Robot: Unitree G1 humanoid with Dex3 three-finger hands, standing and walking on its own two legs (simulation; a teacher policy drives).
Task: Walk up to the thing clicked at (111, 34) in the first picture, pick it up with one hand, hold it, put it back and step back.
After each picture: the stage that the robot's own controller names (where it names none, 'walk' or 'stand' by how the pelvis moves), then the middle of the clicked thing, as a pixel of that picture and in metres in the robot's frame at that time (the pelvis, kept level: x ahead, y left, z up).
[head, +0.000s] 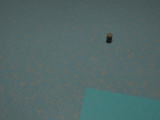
stand; (109, 38) +1.50 -0.29 -0.72
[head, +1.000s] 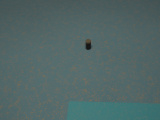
walk; (88, 44) +1.41 +0.07 -0.70
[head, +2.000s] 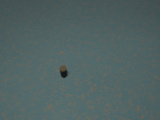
walk; (63, 71) +0.96 +0.26 -0.71
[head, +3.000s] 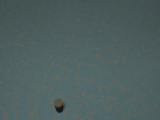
walk; (59, 106) +0.59 +0.21 -0.69
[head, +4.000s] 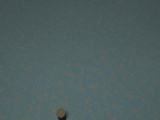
stand; (61, 115) +0.48 +0.20 -0.70
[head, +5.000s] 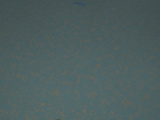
stand; out of the picture +0.44 +0.21 -0.72
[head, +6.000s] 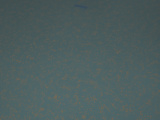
stand; out of the picture +0.41 +0.22 -0.73
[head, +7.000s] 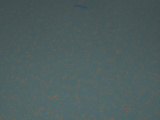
stand; out of the picture +0.41 +0.22 -0.73
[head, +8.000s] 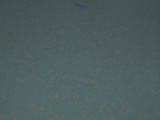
stand; out of the picture +0.41 +0.22 -0.73
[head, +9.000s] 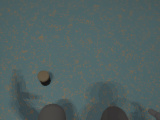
go down; (44, 78) +0.47 +0.22 -0.49
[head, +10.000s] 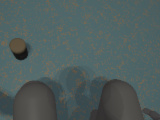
go down; (19, 49) +0.49 +0.27 -0.30
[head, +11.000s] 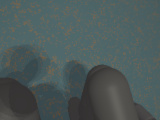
close in; out of the picture +0.47 +0.30 -0.24
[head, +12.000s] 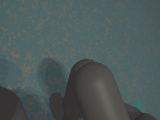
close; out of the picture +0.46 +0.33 -0.23
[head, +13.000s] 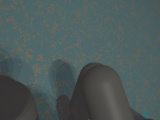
lift; out of the picture +0.44 +0.29 -0.21
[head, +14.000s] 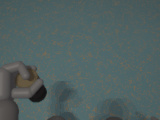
lift; (32, 86) +0.33 +0.18 -0.03
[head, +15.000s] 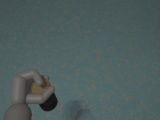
hold; (44, 95) +0.32 +0.16 -0.01
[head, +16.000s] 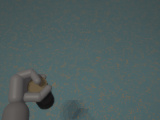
hold; (41, 93) +0.33 +0.17 -0.02
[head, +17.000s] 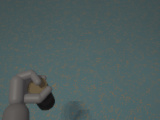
crouch; (42, 94) +0.32 +0.17 -0.02
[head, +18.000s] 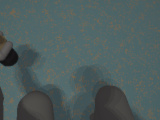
crouch; (3, 51) +0.45 +0.25 -0.11
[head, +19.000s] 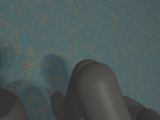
lower; out of the picture +0.40 +0.23 -0.26
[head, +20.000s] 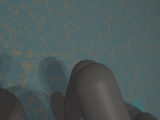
lower; out of the picture +0.41 +0.23 -0.25
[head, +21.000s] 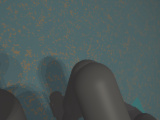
lower; out of the picture +0.41 +0.23 -0.26
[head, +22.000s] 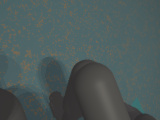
lower; out of the picture +0.41 +0.23 -0.26
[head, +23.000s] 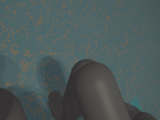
loosen; out of the picture +0.41 +0.23 -0.26
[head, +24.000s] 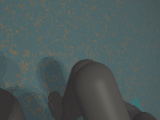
withdraw; out of the picture +0.41 +0.23 -0.26
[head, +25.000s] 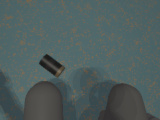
walk; (52, 65) +0.44 +0.16 -0.36
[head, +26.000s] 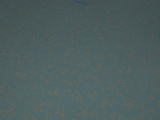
stand; out of the picture +0.36 +0.11 -0.69
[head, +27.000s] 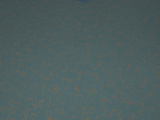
stand; out of the picture +0.37 +0.13 -0.69
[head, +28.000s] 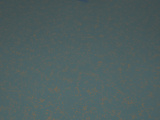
stand; out of the picture +0.37 +0.13 -0.69
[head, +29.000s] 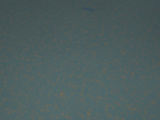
stand; out of the picture +0.38 +0.12 -0.75
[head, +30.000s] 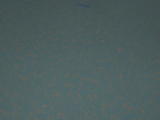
stand; out of the picture +0.34 +0.14 -0.75
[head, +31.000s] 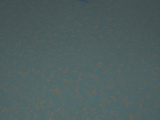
walk; out of the picture +0.35 +0.15 -0.75
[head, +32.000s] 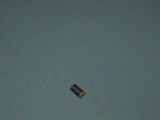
walk; (77, 91) +0.60 +0.09 -0.72
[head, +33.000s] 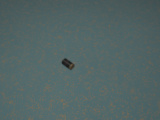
stand; (68, 63) +0.97 +0.14 -0.73
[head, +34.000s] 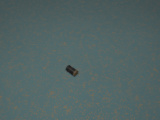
stand; (71, 70) +0.97 +0.14 -0.74
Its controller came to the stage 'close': yes
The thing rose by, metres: 0.68
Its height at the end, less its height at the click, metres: -0.02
